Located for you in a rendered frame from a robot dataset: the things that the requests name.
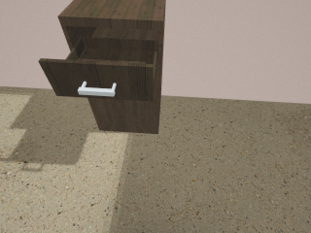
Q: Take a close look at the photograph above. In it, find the handle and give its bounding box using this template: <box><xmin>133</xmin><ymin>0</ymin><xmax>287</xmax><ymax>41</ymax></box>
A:
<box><xmin>78</xmin><ymin>81</ymin><xmax>117</xmax><ymax>97</ymax></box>

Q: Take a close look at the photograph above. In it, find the drawer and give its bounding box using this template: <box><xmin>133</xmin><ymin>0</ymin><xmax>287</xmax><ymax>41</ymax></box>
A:
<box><xmin>38</xmin><ymin>37</ymin><xmax>158</xmax><ymax>102</ymax></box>

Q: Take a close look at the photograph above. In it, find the cabinet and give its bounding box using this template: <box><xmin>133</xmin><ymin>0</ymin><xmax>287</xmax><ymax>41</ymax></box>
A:
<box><xmin>58</xmin><ymin>0</ymin><xmax>166</xmax><ymax>134</ymax></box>

